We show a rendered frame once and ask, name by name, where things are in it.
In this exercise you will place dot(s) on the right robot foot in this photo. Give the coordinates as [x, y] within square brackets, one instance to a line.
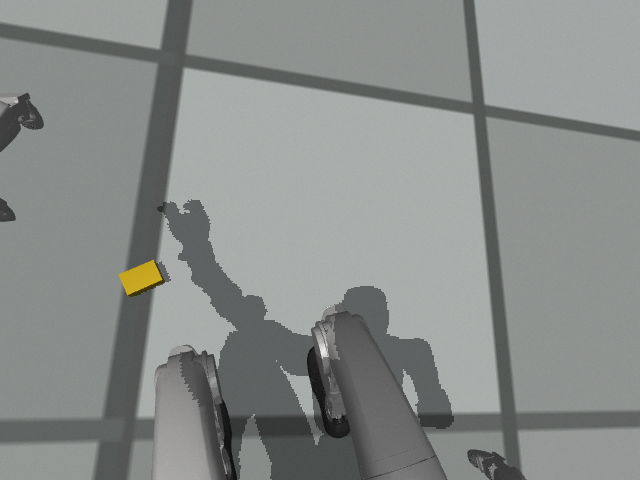
[336, 428]

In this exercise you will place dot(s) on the left robot foot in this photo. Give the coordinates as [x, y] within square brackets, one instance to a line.
[227, 442]

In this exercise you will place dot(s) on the left robot hand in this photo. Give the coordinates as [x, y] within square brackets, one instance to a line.
[15, 108]

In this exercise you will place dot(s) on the small box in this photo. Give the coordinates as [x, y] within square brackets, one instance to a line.
[141, 278]

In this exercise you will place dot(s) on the right robot hand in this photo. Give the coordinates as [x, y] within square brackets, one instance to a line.
[493, 465]

